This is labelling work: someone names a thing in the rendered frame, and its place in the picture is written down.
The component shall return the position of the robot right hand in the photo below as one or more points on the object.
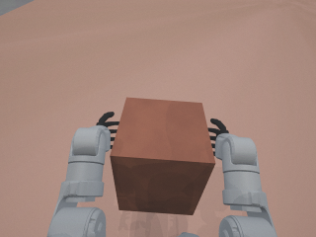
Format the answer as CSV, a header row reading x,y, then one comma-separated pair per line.
x,y
222,128

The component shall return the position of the left robot forearm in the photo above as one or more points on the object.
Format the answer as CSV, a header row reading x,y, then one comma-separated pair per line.
x,y
83,182

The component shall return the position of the right robot forearm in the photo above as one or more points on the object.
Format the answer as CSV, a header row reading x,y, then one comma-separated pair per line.
x,y
242,181

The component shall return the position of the carton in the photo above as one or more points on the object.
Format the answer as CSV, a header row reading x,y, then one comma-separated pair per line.
x,y
162,156

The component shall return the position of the robot left hand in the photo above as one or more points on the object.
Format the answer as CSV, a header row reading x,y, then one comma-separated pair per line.
x,y
103,122

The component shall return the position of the robot left upper arm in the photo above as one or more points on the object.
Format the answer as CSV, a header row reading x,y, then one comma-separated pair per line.
x,y
78,221

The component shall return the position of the robot right upper arm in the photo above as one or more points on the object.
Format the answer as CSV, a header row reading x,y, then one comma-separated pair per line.
x,y
245,226

